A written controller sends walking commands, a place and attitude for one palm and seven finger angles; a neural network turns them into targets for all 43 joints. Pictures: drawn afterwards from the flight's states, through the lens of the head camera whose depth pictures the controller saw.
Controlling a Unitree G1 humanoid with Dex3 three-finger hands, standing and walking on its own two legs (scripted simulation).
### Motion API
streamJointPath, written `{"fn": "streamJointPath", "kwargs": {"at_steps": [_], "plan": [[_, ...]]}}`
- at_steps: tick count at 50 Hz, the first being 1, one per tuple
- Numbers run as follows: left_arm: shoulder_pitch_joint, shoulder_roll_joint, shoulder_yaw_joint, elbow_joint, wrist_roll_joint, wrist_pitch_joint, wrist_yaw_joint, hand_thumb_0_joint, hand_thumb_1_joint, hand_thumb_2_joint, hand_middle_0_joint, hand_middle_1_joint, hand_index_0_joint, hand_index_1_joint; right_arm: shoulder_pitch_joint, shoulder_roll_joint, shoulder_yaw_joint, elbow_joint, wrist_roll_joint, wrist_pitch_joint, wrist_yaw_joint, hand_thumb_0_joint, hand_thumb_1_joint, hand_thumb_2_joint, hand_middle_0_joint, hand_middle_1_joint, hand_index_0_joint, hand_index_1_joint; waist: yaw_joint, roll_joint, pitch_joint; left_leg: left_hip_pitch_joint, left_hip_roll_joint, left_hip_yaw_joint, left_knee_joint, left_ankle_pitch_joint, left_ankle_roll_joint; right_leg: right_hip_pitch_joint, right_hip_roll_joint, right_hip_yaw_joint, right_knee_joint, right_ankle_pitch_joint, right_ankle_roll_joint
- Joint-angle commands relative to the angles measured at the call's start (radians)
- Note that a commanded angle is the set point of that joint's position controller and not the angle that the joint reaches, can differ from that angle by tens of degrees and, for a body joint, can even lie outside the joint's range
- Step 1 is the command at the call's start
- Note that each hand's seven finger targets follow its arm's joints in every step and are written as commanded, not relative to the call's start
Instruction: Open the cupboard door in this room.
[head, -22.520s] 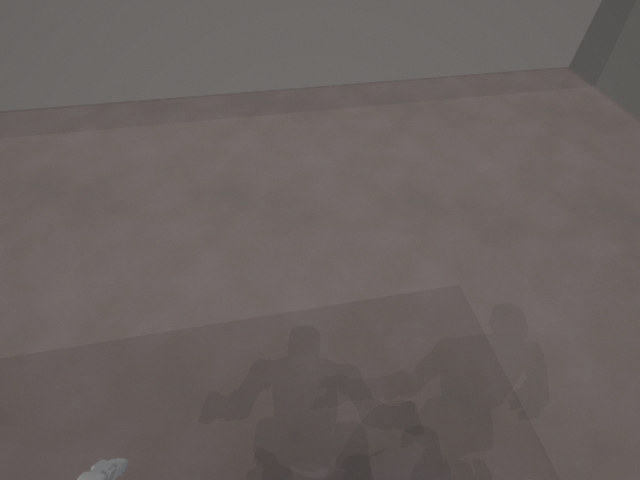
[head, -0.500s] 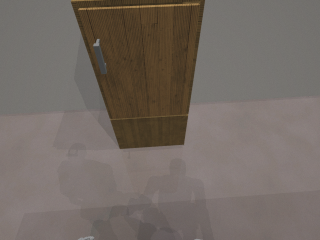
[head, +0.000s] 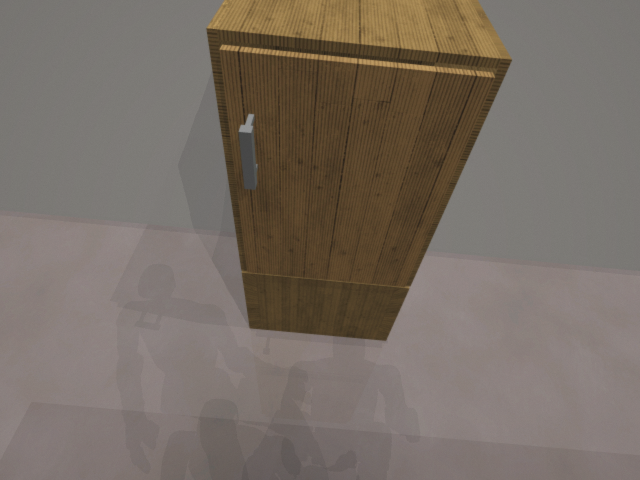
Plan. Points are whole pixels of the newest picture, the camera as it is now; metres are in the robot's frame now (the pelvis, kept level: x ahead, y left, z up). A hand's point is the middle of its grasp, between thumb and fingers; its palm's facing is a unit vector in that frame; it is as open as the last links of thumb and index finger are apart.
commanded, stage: come to a stop and stand still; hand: left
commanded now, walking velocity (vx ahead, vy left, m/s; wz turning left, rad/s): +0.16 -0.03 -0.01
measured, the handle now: (250, 152) +0.63 +0.19 +0.03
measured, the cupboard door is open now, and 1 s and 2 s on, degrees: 0 0 0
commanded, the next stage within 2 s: look again from close up in 1.58 s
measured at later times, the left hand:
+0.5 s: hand (223, 470) +0.16 +0.14 -0.16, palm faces +0.03 -0.97 -0.25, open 7.4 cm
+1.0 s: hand out of the picture +0.04 +0.19 -0.16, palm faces +0.04 -0.98 -0.19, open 7.4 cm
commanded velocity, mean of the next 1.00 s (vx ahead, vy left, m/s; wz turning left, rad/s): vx -0.03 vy -0.01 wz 0.00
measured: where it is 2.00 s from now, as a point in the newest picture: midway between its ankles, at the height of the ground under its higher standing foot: outside the picture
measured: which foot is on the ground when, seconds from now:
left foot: down 0.00-0.36, up 0.38-0.72, down 0.74-1.00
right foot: up 0.00-0.32, down 0.34-0.74, up 0.76-1.00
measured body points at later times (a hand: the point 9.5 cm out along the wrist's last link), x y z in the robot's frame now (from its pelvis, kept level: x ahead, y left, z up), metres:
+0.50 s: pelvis +0.08 -0.04 +0.00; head +0.13 -0.07 +0.45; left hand +0.16 +0.19 -0.14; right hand +0.09 -0.26 -0.17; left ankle +0.02 +0.09 -0.67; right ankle +0.14 -0.14 -0.73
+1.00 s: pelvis +0.05 +0.00 +0.02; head +0.07 +0.01 +0.47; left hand +0.04 +0.24 -0.15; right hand +0.06 -0.23 -0.14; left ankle +0.02 +0.13 -0.73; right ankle +0.02 -0.12 -0.69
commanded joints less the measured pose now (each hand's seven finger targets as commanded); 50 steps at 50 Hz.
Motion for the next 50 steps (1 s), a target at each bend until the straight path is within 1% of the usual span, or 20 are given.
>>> {"fn": "streamJointPath", "kwargs": {"at_steps": [1,3,7,11,14,16,18,19,22,25,31,35,36,37,38,39,41,43,47,50], "plan": [[-0.083,0.06,0.012,-0.095,0.008,-0.03,-0.002,0.0,0.9,0.9,-0.2,-0.3,-0.2,-0.3,0.209,-0.141,-0.028,0.031,0.009,0.003,-0.034,0.0,-0.9,-0.9,0.2,0.3,0.2,0.3,-0.077,0.133,-0.004,0.252,0.295,-0.347,-0.374,0.157,0.12,-0.365,-0.053,0.09,0.298,0.074,-0.003],[-0.047,0.035,0.01,-0.081,0.009,-0.019,0.0,0.0,0.9,0.9,-0.2,-0.3,-0.2,-0.3,0.198,-0.104,-0.024,0.034,0.012,-0.009,-0.038,0.0,-0.9,-0.9,0.2,0.3,0.2,0.3,-0.053,0.108,-0.039,0.245,0.246,-0.233,-0.365,0.313,0.102,-0.316,-0.048,0.082,0.262,0.144,0.012],[-0.03,0.012,0.002,-0.073,0.002,0.007,0.013,0.0,0.9,0.9,-0.2,-0.3,-0.2,-0.3,0.17,-0.091,-0.01,0.039,0.017,-0.01,-0.047,0.0,-0.9,-0.9,0.2,0.3,0.2,0.3,-0.016,0.114,-0.035,0.207,0.216,-0.13,-0.33,0.631,0.095,-0.251,-0.042,0.086,0.147,0.224,0.038],[-0.069,0.029,-0.006,-0.085,-0.002,0.022,0.029,0.0,0.9,0.9,-0.2,-0.3,-0.2,-0.3,0.144,-0.108,-0.014,0.06,0.015,0.013,-0.055,0.0,-0.9,-0.9,0.2,0.3,0.2,0.3,-0.022,0.18,-0.022,0.204,0.205,-0.098,-0.255,0.776,0.072,-0.116,-0.009,0.052,-0.123,0.232,0.037],[-0.067,0.076,0.003,-0.098,0.0,0.027,0.034,0.0,0.9,0.9,-0.2,-0.3,-0.2,-0.3,0.14,-0.12,-0.03,0.076,0.019,0.042,-0.056,0.0,-0.9,-0.9,0.2,0.3,0.2,0.3,-0.014,0.176,0.019,0.186,0.193,-0.118,-0.193,0.647,0.049,-0.047,-0.004,0.036,-0.278,0.295,0.027],[-0.027,0.13,0.016,-0.095,0.005,0.02,0.037,0.0,0.9,0.9,-0.2,-0.3,-0.2,-0.3,0.142,-0.105,-0.039,0.069,0.023,0.056,-0.052,0.0,-0.9,-0.9,0.2,0.3,0.2,0.3,0.004,0.084,-0.001,0.122,0.124,-0.079,-0.09,0.399,-0.013,0.058,-0.065,0.086,-0.366,0.661,0.013],[-0.028,0.214,0.031,-0.108,0.006,0.013,0.041,0.0,0.9,0.9,-0.2,-0.3,-0.2,-0.3,0.209,-0.047,-0.042,0.063,0.032,0.08,-0.042,0.0,-0.9,-0.9,0.2,0.3,0.2,0.3,-0.018,-0.144,-0.068,-0.001,-0.041,-0.025,0.163,-0.226,-0.072,0.154,-0.312,0.284,-0.398,1.134,-0.145],[-0.018,0.228,0.039,-0.11,0.002,0.007,0.044,0.0,0.9,0.9,-0.2,-0.3,-0.2,-0.3,0.186,-0.053,-0.042,0.052,0.036,0.099,-0.047,0.0,-0.9,-0.9,0.2,0.3,0.2,0.3,0.007,-0.257,-0.113,0.008,-0.05,-0.084,0.331,-0.416,-0.071,0.115,-0.364,0.342,-0.449,1.17,-0.212],[-0.115,0.199,0.042,-0.15,0.003,0.017,0.056,0.0,0.9,0.9,-0.2,-0.3,-0.2,-0.3,0.144,-0.076,-0.045,0.048,0.031,0.107,-0.042,0.0,-0.9,-0.9,0.2,0.3,0.2,0.3,-0.005,-0.111,-0.116,-0.092,-0.044,-0.184,0.549,-0.316,-0.075,0.131,-0.309,0.295,-0.428,1.029,-0.223],[-0.147,0.195,0.05,-0.178,0.007,0.019,0.061,0.0,0.9,0.9,-0.2,-0.3,-0.2,-0.3,0.126,-0.078,-0.04,0.026,0.025,0.114,-0.031,0.0,-0.9,-0.9,0.2,0.3,0.2,0.3,-0.005,-0.121,-0.146,-0.098,-0.036,-0.179,0.506,-0.253,-0.092,0.13,-0.279,0.252,-0.449,0.882,-0.189],[-0.162,0.223,0.06,-0.189,0.022,0.028,0.047,0.0,0.9,0.9,-0.2,-0.3,-0.2,-0.3,0.11,-0.074,-0.028,-0.003,0.025,0.102,-0.018,0.0,-0.9,-0.9,0.2,0.3,0.2,0.3,-0.001,-0.185,-0.108,0.012,-0.044,-0.118,0.216,-0.226,-0.083,0.03,-0.23,0.268,-0.545,0.399,-0.162],[-0.199,0.193,0.042,-0.181,0.008,0.039,0.038,0.0,0.9,0.9,-0.2,-0.3,-0.2,-0.3,0.234,-0.071,-0.014,0.036,0.023,0.077,-0.02,0.0,-0.9,-0.9,0.2,0.3,0.2,0.3,-0.067,-0.127,-0.083,0.285,-0.057,-0.079,-0.181,-0.059,-0.065,-0.17,-0.129,0.215,-0.53,0.004,-0.06],[-0.191,0.15,0.029,-0.185,-0.001,0.044,0.034,0.0,0.9,0.9,-0.2,-0.3,-0.2,-0.3,0.24,-0.114,-0.019,0.036,0.016,0.069,-0.023,0.0,-0.9,-0.9,0.2,0.3,0.2,0.3,-0.07,0.032,-0.047,0.273,0.021,-0.203,-0.29,-0.163,-0.042,-0.242,-0.059,0.173,-0.433,-0.057,-0.019],[-0.181,0.093,0.019,-0.195,-0.01,0.047,0.027,0.0,0.9,0.9,-0.2,-0.3,-0.2,-0.3,0.203,-0.179,-0.029,0.011,0.003,0.063,-0.027,0.0,-0.9,-0.9,0.2,0.3,0.2,0.3,-0.066,0.249,0.031,0.1,0.19,-0.427,-0.46,-0.419,0.013,-0.241,0.028,0.087,-0.275,0.012,0.024],[-0.182,0.088,0.019,-0.189,-0.005,0.047,0.021,0.0,0.9,0.9,-0.2,-0.3,-0.2,-0.3,0.1,-0.218,-0.029,-0.023,0.002,0.064,-0.031,0.0,-0.9,-0.9,0.2,0.3,0.2,0.3,-0.044,0.298,0.098,-0.097,0.268,-0.533,-0.555,-0.553,0.064,-0.173,0.043,0.077,-0.162,0.084,0.027],[-0.175,0.102,0.023,-0.175,0.006,0.055,0.019,0.0,0.9,0.9,-0.2,-0.3,-0.2,-0.3,0.046,-0.21,-0.029,-0.032,0.003,0.059,-0.033,0.0,-0.9,-0.9,0.2,0.3,0.2,0.3,-0.027,0.343,0.113,-0.152,0.265,-0.532,-0.579,-0.544,0.071,-0.136,0.029,0.114,-0.074,0.098,0.024],[-0.108,0.101,0.025,-0.135,0.01,0.052,0.003,0.0,0.9,0.9,-0.2,-0.3,-0.2,-0.3,0.016,-0.178,-0.017,-0.031,0.007,0.052,-0.043,0.0,-0.9,-0.9,0.2,0.3,0.2,0.3,0.002,0.223,0.11,-0.057,0.196,-0.399,-0.519,-0.358,0.061,-0.177,0.049,0.117,0.05,0.141,0.025],[-0.099,0.093,0.019,-0.122,0.01,0.038,-0.002,0.0,0.9,0.9,-0.2,-0.3,-0.2,-0.3,0.081,-0.171,-0.018,-0.011,0.01,0.044,-0.047,0.0,-0.9,-0.9,0.2,0.3,0.2,0.3,-0.021,0.175,0.082,0.097,0.167,-0.328,-0.469,-0.196,0.06,-0.255,0.05,0.108,0.077,0.156,0.03],[-0.162,0.079,0.003,-0.136,0.002,0.021,-0.003,0.0,0.9,0.9,-0.2,-0.3,-0.2,-0.3,0.202,-0.155,-0.025,0.038,0.007,0.037,-0.054,0.0,-0.9,-0.9,0.2,0.3,0.2,0.3,-0.08,0.18,0.012,0.299,0.204,-0.328,-0.378,0.166,0.098,-0.269,0.025,0.095,-0.067,0.087,0.039],[-0.142,0.061,-0.008,-0.116,-0.011,0.01,0.004,0.0,0.9,0.9,-0.2,-0.3,-0.2,-0.3,0.214,-0.159,-0.026,0.065,0.01,0.041,-0.058,0.0,-0.9,-0.9,0.2,0.3,0.2,0.3,-0.075,0.19,-0.049,0.339,0.189,-0.299,-0.261,0.505,0.093,-0.127,0.045,0.069,-0.285,0.082,0.031]]}}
